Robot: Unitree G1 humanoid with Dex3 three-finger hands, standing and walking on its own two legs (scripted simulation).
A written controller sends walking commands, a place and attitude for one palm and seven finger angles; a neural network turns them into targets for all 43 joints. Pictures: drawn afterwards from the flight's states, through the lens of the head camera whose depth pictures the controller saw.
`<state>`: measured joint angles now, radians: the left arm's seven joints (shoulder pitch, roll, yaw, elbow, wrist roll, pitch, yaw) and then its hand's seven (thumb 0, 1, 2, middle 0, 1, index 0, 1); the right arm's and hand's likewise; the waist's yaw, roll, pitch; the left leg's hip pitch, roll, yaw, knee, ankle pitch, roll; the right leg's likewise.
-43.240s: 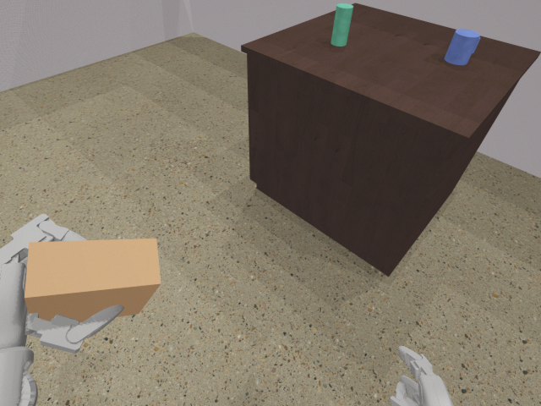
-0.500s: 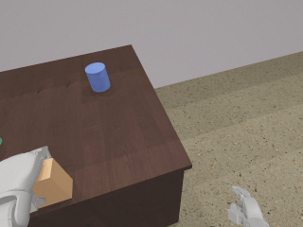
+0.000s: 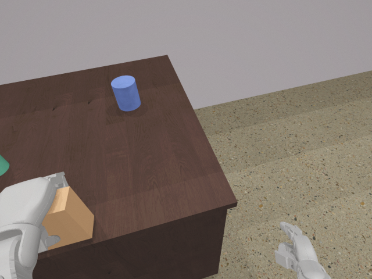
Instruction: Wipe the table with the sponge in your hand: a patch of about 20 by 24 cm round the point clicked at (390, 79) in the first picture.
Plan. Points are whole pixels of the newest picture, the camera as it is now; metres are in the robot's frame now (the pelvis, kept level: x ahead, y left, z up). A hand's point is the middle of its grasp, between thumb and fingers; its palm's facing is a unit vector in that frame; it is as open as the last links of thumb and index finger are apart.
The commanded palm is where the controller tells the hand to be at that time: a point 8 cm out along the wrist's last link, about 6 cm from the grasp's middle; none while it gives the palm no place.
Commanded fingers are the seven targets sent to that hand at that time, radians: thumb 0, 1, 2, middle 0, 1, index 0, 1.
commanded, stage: lift the sponge slowly off the table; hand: left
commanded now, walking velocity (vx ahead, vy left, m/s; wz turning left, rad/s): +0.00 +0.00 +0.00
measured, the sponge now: (53, 226) +0.16 +0.32 +0.05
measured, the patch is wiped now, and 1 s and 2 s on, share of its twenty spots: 1.00 1.00 1.00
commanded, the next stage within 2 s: bring the sponge back beside the body in 1.40 s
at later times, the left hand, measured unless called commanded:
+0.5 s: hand (42, 198) +0.18 +0.31 +0.13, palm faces +0.06 -0.06 -1.00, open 9.7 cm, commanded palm +0.14 +0.32 +0.20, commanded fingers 0.00 0.10 1.30 -1.20 -1.60 -1.20 -1.60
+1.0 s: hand (31, 191) +0.18 +0.31 +0.16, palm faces +0.11 -0.03 -0.99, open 9.7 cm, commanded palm +0.14 +0.31 +0.23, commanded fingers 0.00 0.10 1.30 -1.20 -1.60 -1.20 -1.60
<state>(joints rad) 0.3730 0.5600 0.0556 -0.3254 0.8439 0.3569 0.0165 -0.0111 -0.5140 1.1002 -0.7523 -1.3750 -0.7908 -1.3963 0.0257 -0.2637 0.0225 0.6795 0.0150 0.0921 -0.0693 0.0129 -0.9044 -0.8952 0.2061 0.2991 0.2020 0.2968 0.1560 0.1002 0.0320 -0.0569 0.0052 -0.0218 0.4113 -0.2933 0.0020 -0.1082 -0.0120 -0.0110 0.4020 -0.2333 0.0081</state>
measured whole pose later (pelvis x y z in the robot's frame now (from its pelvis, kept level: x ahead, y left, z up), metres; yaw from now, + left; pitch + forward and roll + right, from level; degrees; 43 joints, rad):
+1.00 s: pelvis -0.02 -0.01 +0.00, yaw +0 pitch -5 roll +0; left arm 0.23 0.66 0.09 -0.42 0.78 0.45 -0.10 -0.01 -0.52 1.10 -0.76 -1.37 -0.80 -1.39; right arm 0.01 -0.28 0.05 0.65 0.03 0.09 -0.08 0.01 -0.90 -0.90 0.21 0.30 0.20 0.30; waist 0.16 0.12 0.03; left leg -0.06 0.01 -0.03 0.40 -0.26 -0.01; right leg -0.12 -0.01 -0.02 0.42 -0.22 0.00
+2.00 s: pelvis -0.02 -0.01 +0.00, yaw +0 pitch -4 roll +0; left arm 0.17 0.65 0.05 -0.44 0.77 0.51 -0.13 -0.01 -0.52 1.10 -0.76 -1.37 -0.80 -1.39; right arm -0.01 -0.28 0.07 0.64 0.04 0.08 -0.08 0.01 -0.90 -0.90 0.21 0.30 0.20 0.30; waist 0.17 0.13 0.03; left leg -0.08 0.00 -0.03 0.41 -0.25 -0.01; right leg -0.14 -0.02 -0.01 0.43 -0.21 0.00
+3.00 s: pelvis -0.02 -0.02 +0.00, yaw -1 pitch -5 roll +0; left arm 0.23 0.57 0.00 -0.49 0.79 0.56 -0.08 -0.01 -0.52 1.10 -0.76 -1.37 -0.80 -1.39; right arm 0.00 -0.28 0.06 0.63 0.03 0.10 -0.06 0.01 -0.90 -0.90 0.21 0.30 0.20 0.30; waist 0.16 0.13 0.02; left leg -0.05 0.02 -0.01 0.41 -0.27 -0.02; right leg -0.13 0.01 0.00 0.45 -0.23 -0.02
